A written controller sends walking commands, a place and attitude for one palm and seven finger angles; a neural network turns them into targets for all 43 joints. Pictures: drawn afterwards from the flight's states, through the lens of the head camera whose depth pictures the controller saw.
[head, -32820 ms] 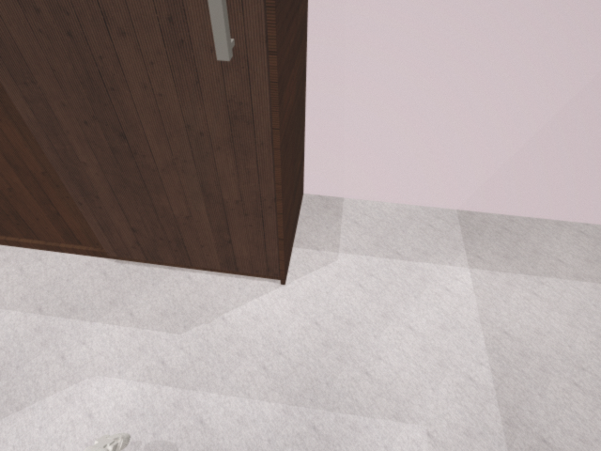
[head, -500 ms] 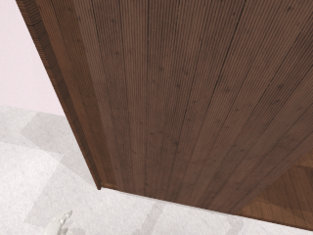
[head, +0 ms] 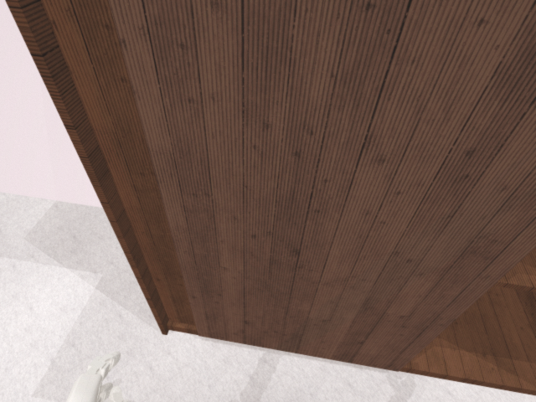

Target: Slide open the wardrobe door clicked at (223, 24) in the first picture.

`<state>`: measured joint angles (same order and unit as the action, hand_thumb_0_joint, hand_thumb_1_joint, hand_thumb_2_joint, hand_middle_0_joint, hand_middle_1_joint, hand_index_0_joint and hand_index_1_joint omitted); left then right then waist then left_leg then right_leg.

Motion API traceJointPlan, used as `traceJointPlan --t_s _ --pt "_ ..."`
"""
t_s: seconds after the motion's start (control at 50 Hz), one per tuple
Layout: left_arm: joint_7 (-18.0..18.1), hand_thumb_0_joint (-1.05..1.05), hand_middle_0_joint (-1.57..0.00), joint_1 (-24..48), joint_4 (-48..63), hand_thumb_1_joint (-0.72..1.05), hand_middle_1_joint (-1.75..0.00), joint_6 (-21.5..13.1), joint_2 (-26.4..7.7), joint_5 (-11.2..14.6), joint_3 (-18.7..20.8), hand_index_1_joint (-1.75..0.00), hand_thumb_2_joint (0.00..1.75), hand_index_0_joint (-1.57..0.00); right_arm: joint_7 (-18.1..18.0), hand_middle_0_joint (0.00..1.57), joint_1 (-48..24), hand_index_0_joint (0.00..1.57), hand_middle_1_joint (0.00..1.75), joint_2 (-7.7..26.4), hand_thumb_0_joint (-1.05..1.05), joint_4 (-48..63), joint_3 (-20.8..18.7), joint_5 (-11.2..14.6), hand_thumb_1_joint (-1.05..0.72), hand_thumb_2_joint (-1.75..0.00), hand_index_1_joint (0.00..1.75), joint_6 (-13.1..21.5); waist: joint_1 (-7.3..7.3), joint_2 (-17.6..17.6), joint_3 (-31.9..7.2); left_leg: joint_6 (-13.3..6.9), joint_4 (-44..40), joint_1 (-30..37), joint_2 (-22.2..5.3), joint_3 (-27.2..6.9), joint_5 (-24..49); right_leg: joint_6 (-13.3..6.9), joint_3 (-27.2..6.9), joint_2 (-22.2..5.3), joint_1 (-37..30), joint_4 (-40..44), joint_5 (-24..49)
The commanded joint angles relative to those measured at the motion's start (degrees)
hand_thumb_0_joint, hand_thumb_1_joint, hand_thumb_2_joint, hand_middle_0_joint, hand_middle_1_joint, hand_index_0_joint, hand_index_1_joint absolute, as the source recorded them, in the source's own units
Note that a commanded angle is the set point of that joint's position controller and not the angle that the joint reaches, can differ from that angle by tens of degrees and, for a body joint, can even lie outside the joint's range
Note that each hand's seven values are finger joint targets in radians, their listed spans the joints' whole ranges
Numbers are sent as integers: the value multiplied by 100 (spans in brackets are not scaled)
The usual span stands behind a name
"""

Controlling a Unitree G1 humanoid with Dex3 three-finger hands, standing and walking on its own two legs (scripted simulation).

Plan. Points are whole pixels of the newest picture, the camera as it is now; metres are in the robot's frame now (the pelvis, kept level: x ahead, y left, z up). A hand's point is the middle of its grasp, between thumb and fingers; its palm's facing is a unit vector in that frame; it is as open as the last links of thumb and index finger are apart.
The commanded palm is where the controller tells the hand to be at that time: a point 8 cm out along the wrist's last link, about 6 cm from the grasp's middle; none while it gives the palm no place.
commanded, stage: stop walking and hold the door there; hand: right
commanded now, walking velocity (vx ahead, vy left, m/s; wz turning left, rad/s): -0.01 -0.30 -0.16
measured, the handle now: out of the picture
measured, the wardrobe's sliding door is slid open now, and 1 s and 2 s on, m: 0.56 0.56 0.56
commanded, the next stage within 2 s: loosen the grip on the handle in 1.56 s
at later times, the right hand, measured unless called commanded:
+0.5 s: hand out of the picture +0.35 -0.36 +0.24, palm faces +0.49 +0.85 -0.21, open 6.3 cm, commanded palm +0.31 -0.41 +0.22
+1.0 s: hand out of the picture +0.34 -0.36 +0.25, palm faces +0.17 +0.98 -0.06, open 6.4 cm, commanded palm +0.32 -0.40 +0.22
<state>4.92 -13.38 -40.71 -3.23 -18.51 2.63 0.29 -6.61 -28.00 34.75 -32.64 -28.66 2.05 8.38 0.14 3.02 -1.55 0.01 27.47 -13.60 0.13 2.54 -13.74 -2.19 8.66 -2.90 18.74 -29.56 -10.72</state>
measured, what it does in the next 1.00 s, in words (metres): steps to the right: left foot, then right foot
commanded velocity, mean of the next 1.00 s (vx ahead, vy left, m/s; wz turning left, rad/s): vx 0.11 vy -0.12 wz -0.10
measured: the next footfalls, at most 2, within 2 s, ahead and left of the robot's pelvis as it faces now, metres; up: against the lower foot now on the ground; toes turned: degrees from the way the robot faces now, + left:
left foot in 0.44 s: -0.05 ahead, +0.02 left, +0.00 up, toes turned +10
right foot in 0.82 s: -0.03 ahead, -0.32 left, +0.00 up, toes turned +3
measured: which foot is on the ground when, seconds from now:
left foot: down 0.00-0.22, up 0.24-0.42, down 0.44-0.80, up 0.82-1.00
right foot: down 0.00-0.44, up 0.46-0.80, down 0.82-1.00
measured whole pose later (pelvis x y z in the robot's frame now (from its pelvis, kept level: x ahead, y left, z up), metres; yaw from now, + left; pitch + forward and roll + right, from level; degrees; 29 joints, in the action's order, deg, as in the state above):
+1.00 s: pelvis -0.09 -0.20 -0.01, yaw -2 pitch -2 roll -1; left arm 2.2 -7.0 -37.9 -4.7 -8.7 1.5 -2.3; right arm -4.3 -45.2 16.1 -15.6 -9.1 4.0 5.6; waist -0.3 -2.5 10.6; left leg 1.1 48.0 -22.2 -2.3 6.5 -26.4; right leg 2.6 6.4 -6.2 19.5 -34.3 -12.0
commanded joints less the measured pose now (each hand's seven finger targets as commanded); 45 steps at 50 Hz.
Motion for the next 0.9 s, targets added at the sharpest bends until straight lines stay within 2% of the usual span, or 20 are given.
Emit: traceJointPlan --t_s 0.0,0.08,0.14,0.2,0.24,0.36,0.4,0.42,0.46,0.52,0.6,0.68,0.72,0.74,0.76,0.78,0.82,0.84,0.86,0.88 --pt "17 0 -20 522 810 90 -30 -107 -707 2 309 -30 90 -20 -104 45 -1686 45 140 2016 0 994 -298 -138 -90 -90 140 135 -89 -982 -935 -539 -622 519 -2004 -1739 2838 206 -739 39 104 -820 -536" --pt "1 0 -20 574 807 90 -30 -75 -670 -6 292 -30 90 -20 -81 45 -1573 45 140 2174 0 1122 -530 -146 -90 -90 140 150 -83 -1294 -799 -540 -281 679 -2243 -1364 3272 207 -926 61 340 -665 -926" --pt "85 0 -20 671 799 90 -30 -43 -632 -26 277 -30 90 -20 -81 45 -1489 45 140 2140 0 1380 -596 -140 -90 -90 140 224 -41 -804 -1056 -105 447 221 -1612 -507 3205 215 -657 -81 -785 371 1359" --pt "21 0 -20 757 978 90 -30 -48 -562 26 212 -30 90 -20 42 45 -1565 45 140 1307 0 1790 103 -66 -90 -90 140 349 -43 756 -1241 234 1618 -522 -515 161 -330 -252 -1398 -1017 -1366 469 3905" --pt "-45 0 -20 781 1017 90 -30 -143 -490 -22 180 -30 90 -20 71 45 -1872 45 140 1142 0 2050 241 -85 -90 -90 140 465 -120 1016 -1199 192 2784 -777 -259 242 -2084 -651 -1713 -1229 -1197 912 3346" --pt "-166 0 -20 900 982 90 -30 -222 -509 -6 156 -30 90 -20 15 45 -2223 45 140 1203 0 1981 310 68 -90 -90 140 257 -194 558 -1322 212 1368 181 -391 600 -1360 -658 -1218 -676 -786 814 1412" --pt "-222 0 -20 1086 1043 90 -30 -124 -414 -73 99 -30 90 -20 55 45 -2256 45 140 1380 0 1704 229 18 -90 -90 140 186 -400 -460 -1060 -184 -823 1763 -1310 -284 -371 -159 -1016 -209 953 -388 -353" --pt "-261 0 -20 970 1109 90 -30 -33 -338 -103 122 -30 90 -20 85 45 -2270 45 140 1693 0 1519 75 0 -90 -90 140 178 -325 -2323 -682 -863 -1607 2392 -3194 -3119 98 364 -762 513 2727 -2358 -1831" --pt "-326 0 -20 902 810 90 -30 -131 -635 -228 112 -30 90 -20 76 45 -2604 45 140 1741 0 1140 -96 112 -90 -90 140 75 -152 -1094 -518 -1030 -1156 1574 -3733 -2460 1997 594 -1659 60 2852 -4258 -1261" --pt "-330 0 -20 654 904 90 -30 -289 -253 -117 30 -30 90 -20 168 45 -2672 45 140 1760 0 1811 -239 138 -90 -90 140 188 -53 -1705 -798 -139 -568 1707 -2411 -272 2543 601 -1114 1 2548 -3931 -454" --pt "-253 0 -20 649 957 90 -30 -287 -145 -93 59 -30 90 -20 187 45 -2580 45 140 1534 0 2109 -24 1 -90 -90 140 239 -204 -1326 -669 -119 -532 1521 -2403 8 2926 462 -385 -105 1528 -1981 -532" --pt "-178 0 -20 866 1115 90 -30 -322 19 -138 89 -30 90 -20 140 45 -3039 45 140 757 0 2888 524 -13 -90 -90 140 208 -245 -1821 -933 -137 -151 1179 -2342 157 2777 447 276 154 149 -719 -652" --pt "-127 0 -20 740 1046 90 -30 -243 -51 -137 192 -30 90 -20 121 45 -3108 45 140 462 0 3008 663 -26 -90 -90 140 169 -91 -1889 -1104 -60 396 859 -2115 403 2507 429 456 299 -633 -130 -240" --pt "-76 0 -20 633 1007 90 -30 -214 -207 -127 276 -30 90 -20 143 45 -3346 45 140 201 0 3313 883 -19 -90 -90 140 190 85 -1292 -1408 20 1259 500 -1788 742 2186 429 489 255 -1458 231 179" --pt "-31 0 -20 601 1052 90 -30 -249 -433 -93 372 -30 90 -20 193 45 -3320 45 140 -180 0 3634 1229 32 -90 -90 140 250 188 136 -1631 200 2612 -461 -1156 904 830 179 -457 -474 -2329 385 714" --pt "-63 0 -20 658 1035 90 -30 -312 -557 -72 409 -30 90 -20 271 45 -3594 45 140 -643 0 3964 1647 97 -90 -90 140 383 247 1752 -1843 305 4081 -1612 -475 605 -2166 -484 -2159 -1685 -2878 658 2480" --pt "-152 0 -20 610 859 90 -30 -404 -457 -30 410 -30 90 -20 387 45 -4195 45 140 -1256 0 3405 2147 11 -90 -90 140 399 183 664 -1338 157 4797 -1949 -338 -28 -2088 -917 -2474 -1995 -2233 780 2785" --pt "-183 0 -20 713 744 90 -30 -458 -212 -46 289 -30 90 -20 449 45 -3836 45 140 -1651 0 3300 2488 49 -90 -90 140 342 206 860 -1439 141 4422 -1935 -572 -126 -1838 -880 -2190 -1833 -2185 698 1966" --pt "-156 0 -20 679 688 90 -30 -477 -202 -78 297 -30 90 -20 379 45 -4004 45 140 -736 0 3591 1745 45 -90 -90 140 334 94 1007 -1544 165 3781 -1839 -612 -134 -1697 -885 -2033 -1776 -2359 548 2023" --pt "-160 0 -20 733 665 90 -30 -408 -249 -109 277 -30 90 -20 360 45 -3972 45 140 -740 0 3146 1778 -89 -90 -90 140 268 102 1227 -1241 148 3170 -1558 -702 -141 -1415 -808 -1709 -1719 -1753 433 2098"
